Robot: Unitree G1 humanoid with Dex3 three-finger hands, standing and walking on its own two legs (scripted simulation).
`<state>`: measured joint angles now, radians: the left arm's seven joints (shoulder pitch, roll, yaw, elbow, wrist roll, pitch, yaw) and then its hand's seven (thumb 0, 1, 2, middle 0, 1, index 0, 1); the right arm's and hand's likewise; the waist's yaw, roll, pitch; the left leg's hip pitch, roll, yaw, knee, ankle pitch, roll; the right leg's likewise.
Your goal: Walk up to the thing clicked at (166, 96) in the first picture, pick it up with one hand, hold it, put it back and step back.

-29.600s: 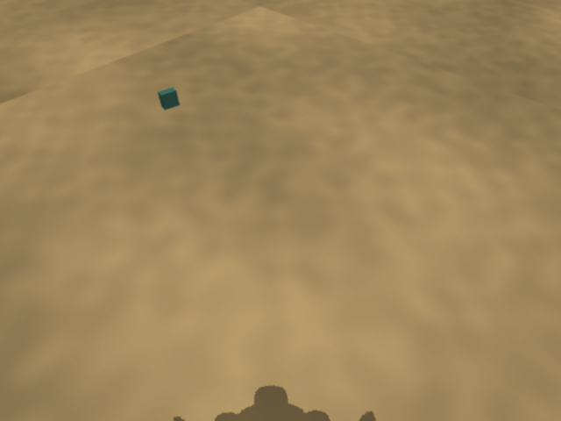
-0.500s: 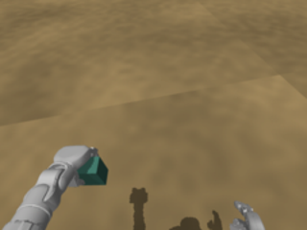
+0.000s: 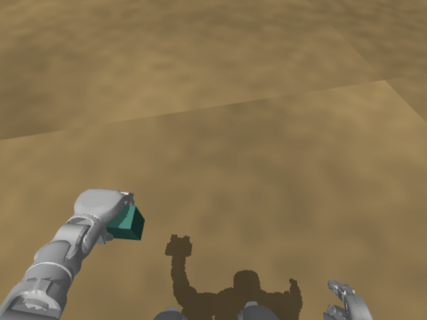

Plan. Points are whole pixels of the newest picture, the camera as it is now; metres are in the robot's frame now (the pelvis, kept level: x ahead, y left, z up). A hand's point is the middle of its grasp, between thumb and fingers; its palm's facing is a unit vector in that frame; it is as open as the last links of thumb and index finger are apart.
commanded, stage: crouch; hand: left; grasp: from above
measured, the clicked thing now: (115, 222) +0.34 +0.22 -0.10
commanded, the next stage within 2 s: lower in 1.62 s
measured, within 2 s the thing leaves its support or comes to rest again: neither
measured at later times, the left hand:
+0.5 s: hand (135, 232) +0.40 +0.23 -0.31, palm faces -0.44 +0.06 -0.89, open 8.6 cm
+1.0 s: hand (146, 237) +0.43 +0.23 -0.46, palm faces -0.46 +0.02 -0.89, open 8.6 cm
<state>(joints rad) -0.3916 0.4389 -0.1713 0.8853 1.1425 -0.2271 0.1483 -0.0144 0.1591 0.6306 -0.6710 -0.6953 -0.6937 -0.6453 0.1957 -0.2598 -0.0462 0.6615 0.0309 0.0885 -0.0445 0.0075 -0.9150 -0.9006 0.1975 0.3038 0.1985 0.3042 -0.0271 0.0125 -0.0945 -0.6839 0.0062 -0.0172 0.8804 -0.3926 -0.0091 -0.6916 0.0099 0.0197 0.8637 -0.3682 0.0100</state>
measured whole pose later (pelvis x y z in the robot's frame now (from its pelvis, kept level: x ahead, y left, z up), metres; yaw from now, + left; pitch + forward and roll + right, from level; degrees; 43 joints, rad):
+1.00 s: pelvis -0.05 +0.01 -0.30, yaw -3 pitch +39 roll -6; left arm -0.97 0.63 0.02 1.37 1.28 -0.19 0.33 -0.01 0.15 0.62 -0.72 -0.64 -0.74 -0.59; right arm 0.19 -0.25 -0.01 0.71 -0.11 -0.04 0.11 0.00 -0.93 -0.90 0.20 0.30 0.20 0.30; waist -0.23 0.02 -0.14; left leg -2.08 -0.02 -0.09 2.11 -0.71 0.00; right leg -2.05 0.02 -0.04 2.04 -0.66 0.03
